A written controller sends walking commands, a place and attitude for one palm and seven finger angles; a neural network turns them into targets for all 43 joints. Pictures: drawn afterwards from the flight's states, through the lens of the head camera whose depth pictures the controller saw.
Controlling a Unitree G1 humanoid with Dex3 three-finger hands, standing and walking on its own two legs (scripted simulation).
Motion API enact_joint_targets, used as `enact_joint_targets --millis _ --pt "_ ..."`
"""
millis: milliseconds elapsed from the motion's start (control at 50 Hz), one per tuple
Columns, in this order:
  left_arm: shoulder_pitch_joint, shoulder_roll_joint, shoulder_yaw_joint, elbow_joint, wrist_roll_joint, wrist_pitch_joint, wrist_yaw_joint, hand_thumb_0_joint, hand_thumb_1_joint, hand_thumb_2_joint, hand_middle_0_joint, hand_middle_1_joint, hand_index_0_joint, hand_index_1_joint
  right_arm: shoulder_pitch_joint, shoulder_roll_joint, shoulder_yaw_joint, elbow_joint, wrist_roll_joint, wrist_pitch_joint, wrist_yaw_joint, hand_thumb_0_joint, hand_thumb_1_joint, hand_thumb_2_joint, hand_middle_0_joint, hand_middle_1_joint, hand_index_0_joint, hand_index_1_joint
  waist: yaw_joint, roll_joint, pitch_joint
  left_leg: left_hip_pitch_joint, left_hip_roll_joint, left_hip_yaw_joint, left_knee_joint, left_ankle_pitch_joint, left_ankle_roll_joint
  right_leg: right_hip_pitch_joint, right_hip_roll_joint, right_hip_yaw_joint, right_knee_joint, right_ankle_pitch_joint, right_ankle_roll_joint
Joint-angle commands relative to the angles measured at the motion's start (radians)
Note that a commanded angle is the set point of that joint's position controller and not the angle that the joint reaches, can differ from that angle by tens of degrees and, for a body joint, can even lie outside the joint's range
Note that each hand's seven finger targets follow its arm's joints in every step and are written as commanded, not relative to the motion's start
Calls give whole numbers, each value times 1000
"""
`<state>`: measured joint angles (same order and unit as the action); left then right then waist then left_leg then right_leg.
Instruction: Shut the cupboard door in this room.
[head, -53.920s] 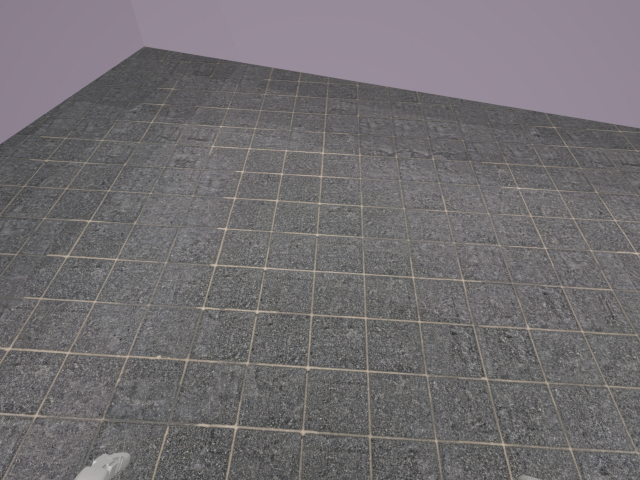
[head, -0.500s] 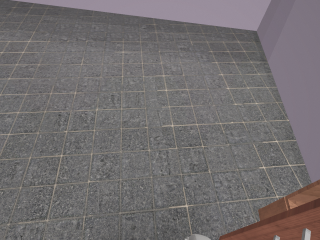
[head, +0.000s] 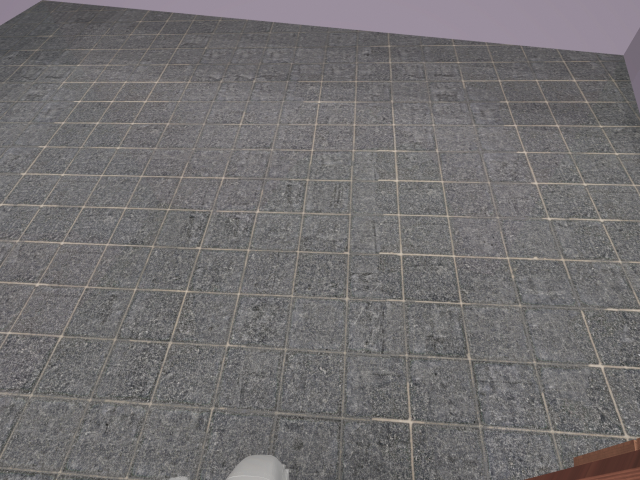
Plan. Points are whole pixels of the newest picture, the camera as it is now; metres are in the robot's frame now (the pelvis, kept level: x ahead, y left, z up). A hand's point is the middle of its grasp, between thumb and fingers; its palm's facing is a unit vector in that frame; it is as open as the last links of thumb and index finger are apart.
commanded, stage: turn or walk to find it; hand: left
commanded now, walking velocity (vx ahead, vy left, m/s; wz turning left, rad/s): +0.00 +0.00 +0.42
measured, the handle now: out of the picture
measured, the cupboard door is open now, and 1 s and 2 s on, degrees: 64 53 53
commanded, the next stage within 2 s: none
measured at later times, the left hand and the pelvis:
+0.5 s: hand out of the picture +0.07 +0.23 -0.17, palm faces +0.19 -0.95 -0.23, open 7.3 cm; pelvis +0.00 +0.02 +0.00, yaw +11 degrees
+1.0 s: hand out of the picture -0.08 +0.21 -0.18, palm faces +0.47 -0.85 -0.24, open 7.3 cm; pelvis -0.01 +0.01 -0.01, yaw +25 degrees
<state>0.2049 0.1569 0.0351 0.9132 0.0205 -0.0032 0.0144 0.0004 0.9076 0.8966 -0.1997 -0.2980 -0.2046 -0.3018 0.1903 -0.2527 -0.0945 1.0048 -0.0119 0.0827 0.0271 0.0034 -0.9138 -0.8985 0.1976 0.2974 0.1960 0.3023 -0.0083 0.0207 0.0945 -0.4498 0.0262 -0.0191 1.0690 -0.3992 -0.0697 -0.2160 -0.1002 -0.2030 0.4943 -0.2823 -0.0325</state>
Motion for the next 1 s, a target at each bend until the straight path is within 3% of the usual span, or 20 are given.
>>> enact_joint_targets --millis 0,80,140,160,180,200,220,320,460,520,540,560,580,600,640,700,860,940,960,980 --pt "101 235 66 -27 8 -15 17 0 900 900 -200 -300 -200 -300 -86 -17 12 -105 -1 -35 -8 0 -900 -900 200 300 200 300 63 -201 -105 -40 3 48 -167 -46 -8 175 -259 158 -135 478 -95" --pt "106 258 76 -11 10 -8 16 0 900 900 -200 -300 -200 -300 -83 -14 22 -100 5 -46 -10 0 -900 -900 200 300 200 300 72 -242 -128 43 -4 90 -323 -60 8 178 -277 139 -92 517 -97" --pt "58 264 79 -8 1 -1 14 0 900 900 -200 -300 -200 -300 7 -34 23 -71 3 -58 -14 0 -900 -900 200 300 200 300 20 -198 -162 195 -3 112 -523 93 22 115 -268 85 -5 416 -44" --pt "41 248 77 -9 -6 5 12 0 900 900 -200 -300 -200 -300 53 -52 17 -58 1 -64 -13 0 -900 -900 200 300 200 300 -8 -124 -180 300 11 85 -644 212 35 47 -242 43 89 333 0" --pt "58 202 71 -28 -14 15 8 0 900 900 -200 -300 -200 -300 104 -144 -1 -59 -7 -74 -19 0 -900 -900 200 300 200 300 -31 101 -210 430 178 -160 -717 388 114 -134 -131 -8 279 89 65" --pt "23 133 43 -59 -16 22 4 0 900 900 -200 -300 -200 -300 144 -225 -24 -53 -5 -73 -30 0 -900 -900 200 300 200 300 -52 324 -193 456 384 -412 -764 715 247 -329 -13 34 462 -394 118" --pt "-28 158 41 -60 -9 30 10 0 900 900 -200 -300 -200 -300 151 -221 -24 -30 -6 -64 -37 0 -900 -900 200 300 200 300 -64 207 -185 407 414 -371 -745 642 309 -314 -28 132 558 -392 96" --pt "-48 148 40 -5 -12 34 -10 0 900 900 -200 -300 -200 -300 62 -145 9 -36 -11 -79 -60 0 -900 -900 200 300 200 300 -7 116 -116 352 217 -203 -716 614 233 -318 2 162 562 -179 100" --pt "-70 131 29 -28 -19 32 -6 0 900 900 -200 -300 -200 -300 61 -152 2 -56 -14 -68 -51 0 -900 -900 200 300 200 300 -12 164 -101 262 193 -237 -697 550 224 -157 56 127 267 -171 105" --pt "13 138 37 -11 -21 15 -2 0 900 900 -200 -300 -200 -300 22 -139 -6 -78 -9 -64 -44 0 -900 -900 200 300 200 300 35 136 -134 162 143 -230 -604 475 170 47 66 111 -18 42 101" --pt "59 179 46 -6 -14 2 3 0 900 900 -200 -300 -200 -300 26 -102 -6 -87 -1 -66 -38 0 -900 -900 200 300 200 300 52 27 -164 77 85 -183 -513 325 117 178 -12 177 -140 130 89" --pt "85 286 67 -6 4 -8 14 0 900 900 -200 -300 -200 -300 34 -28 4 -112 7 -67 -31 0 -900 -900 200 300 200 300 60 -263 -176 -111 -53 -23 -290 -3 41 286 -278 430 -193 228 2" --pt "95 315 71 -22 0 -2 15 0 900 900 -200 -300 -200 -300 -11 -52 -4 -141 0 -57 -36 0 -900 -900 200 300 200 300 82 -294 -141 -119 -59 -31 -80 -235 30 149 -422 530 -212 329 -101" --pt "47 276 64 -39 0 -4 17 0 900 900 -200 -300 -200 -300 7 -62 -13 -131 -3 -46 -32 0 -900 -900 200 300 200 300 50 -180 -108 -96 -33 -69 50 -169 36 51 -382 457 -223 203 -126" --pt "-47 223 58 -64 -2 -5 18 0 900 900 -200 -300 -200 -300 18 -53 -18 -92 -8 -32 -21 0 -900 -900 200 300 200 300 9 -181 -34 -112 -3 -60 165 -60 25 -24 -287 361 -237 82 -84" --pt "-45 185 50 -74 0 -13 16 0 900 900 -200 -300 -200 -300 51 -29 -11 -75 -8 -30 -11 0 -900 -900 200 300 200 300 -8 -189 -48 -104 1 -19 133 27 6 19 -217 205 -204 211 -48" --pt "100 239 73 -26 11 -9 15 0 900 900 -200 -300 -200 -300 -87 0 17 -120 2 -46 -9 0 -900 -900 200 300 200 300 71 -207 -121 -5 -3 75 -267 -66 0 181 -263 153 -104 486 -96" --pt "77 263 78 -15 3 -1 11 0 900 900 -200 -300 -200 -300 -11 -18 20 -104 3 -60 -12 0 -900 -900 200 300 200 300 25 -202 -160 195 -21 114 -527 100 20 97 -252 100 -3 427 -38" --pt "59 246 76 -18 -4 5 10 0 900 900 -200 -300 -200 -300 36 -48 13 -96 2 -68 -11 0 -900 -900 200 300 200 300 -9 -116 -183 326 7 79 -664 225 33 14 -227 58 102 336 7" --pt "75 198 67 -42 -12 12 5 0 900 900 -200 -300 -200 -300 87 -148 -9 -94 -6 -77 -17 0 -900 -900 200 300 200 300 -35 132 -228 477 199 -180 -718 418 120 -179 -111 -1 299 54 78"
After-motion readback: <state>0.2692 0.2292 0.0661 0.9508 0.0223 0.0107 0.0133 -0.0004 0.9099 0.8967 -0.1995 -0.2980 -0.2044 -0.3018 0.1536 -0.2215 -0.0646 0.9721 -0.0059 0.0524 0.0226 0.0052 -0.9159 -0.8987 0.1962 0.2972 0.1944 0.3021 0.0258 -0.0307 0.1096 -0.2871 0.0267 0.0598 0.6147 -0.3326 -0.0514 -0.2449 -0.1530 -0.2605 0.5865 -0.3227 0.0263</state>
